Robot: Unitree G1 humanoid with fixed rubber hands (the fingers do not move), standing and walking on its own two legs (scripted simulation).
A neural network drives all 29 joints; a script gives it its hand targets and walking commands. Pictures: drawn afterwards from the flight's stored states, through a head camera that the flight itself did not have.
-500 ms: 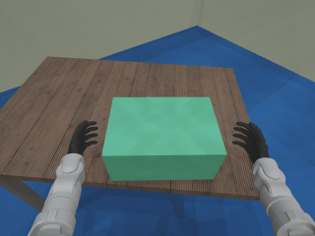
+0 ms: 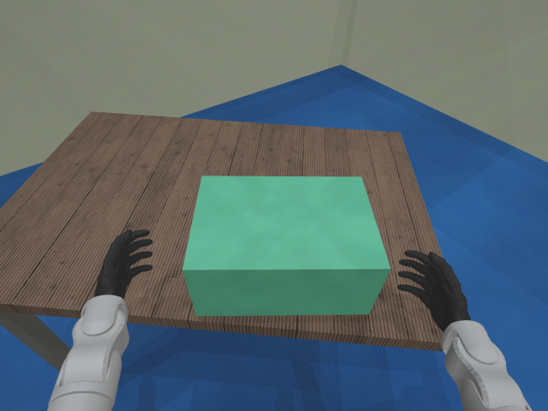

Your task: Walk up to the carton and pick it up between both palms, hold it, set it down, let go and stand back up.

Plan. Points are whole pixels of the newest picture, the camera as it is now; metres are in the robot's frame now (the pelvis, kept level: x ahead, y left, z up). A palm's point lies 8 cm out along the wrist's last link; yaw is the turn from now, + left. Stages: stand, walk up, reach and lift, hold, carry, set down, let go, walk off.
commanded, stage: set down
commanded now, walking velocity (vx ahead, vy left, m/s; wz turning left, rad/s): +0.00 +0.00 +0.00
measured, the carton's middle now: (282, 243) +0.40 +0.03 +0.00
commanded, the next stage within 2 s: none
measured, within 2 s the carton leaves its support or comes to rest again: neither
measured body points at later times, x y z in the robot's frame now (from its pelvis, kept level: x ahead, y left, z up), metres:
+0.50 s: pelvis +0.01 -0.01 +0.00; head -0.03 +0.00 +0.45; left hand +0.23 +0.26 +0.04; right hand +0.22 -0.22 +0.04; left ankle +0.04 +0.14 -0.75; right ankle -0.01 -0.12 -0.75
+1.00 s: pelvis +0.02 -0.01 +0.00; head +0.02 +0.00 +0.45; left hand +0.21 +0.26 +0.02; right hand +0.21 -0.23 +0.02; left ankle +0.04 +0.14 -0.75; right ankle -0.01 -0.12 -0.75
